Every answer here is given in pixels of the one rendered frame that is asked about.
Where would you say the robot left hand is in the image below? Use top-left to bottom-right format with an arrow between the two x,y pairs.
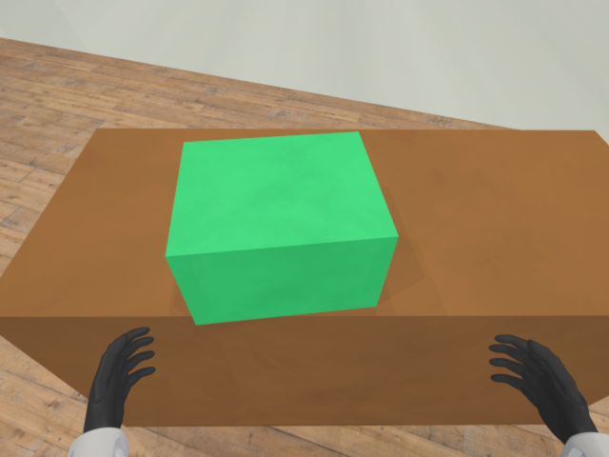
83,327 -> 156,434

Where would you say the pedestal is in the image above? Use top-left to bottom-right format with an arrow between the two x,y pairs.
0,129 -> 609,427

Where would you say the robot left forearm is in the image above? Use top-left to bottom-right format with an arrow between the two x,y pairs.
68,427 -> 129,457

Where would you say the carton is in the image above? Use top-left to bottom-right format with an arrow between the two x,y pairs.
166,131 -> 399,325

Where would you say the robot right forearm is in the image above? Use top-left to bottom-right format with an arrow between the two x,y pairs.
560,432 -> 609,457

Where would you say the robot right hand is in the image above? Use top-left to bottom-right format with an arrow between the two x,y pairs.
489,334 -> 598,445

